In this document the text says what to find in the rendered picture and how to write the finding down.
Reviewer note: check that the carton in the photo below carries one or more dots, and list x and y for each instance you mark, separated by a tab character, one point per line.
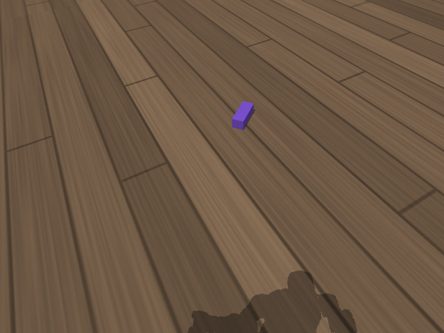
242	115

